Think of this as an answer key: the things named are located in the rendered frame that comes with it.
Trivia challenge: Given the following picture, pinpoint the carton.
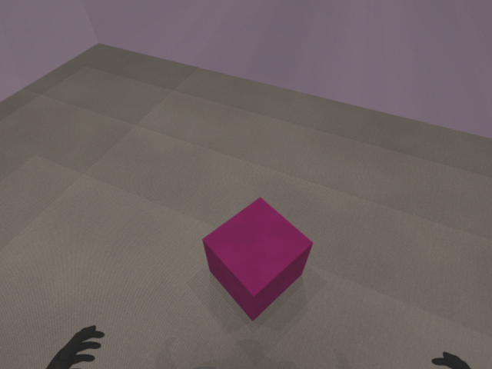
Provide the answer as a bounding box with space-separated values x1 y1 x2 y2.
202 197 313 321

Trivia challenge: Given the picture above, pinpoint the left robot hand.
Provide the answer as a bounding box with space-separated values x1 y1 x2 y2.
46 325 105 369

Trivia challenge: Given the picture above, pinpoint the right robot hand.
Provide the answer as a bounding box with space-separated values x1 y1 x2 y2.
432 352 470 369

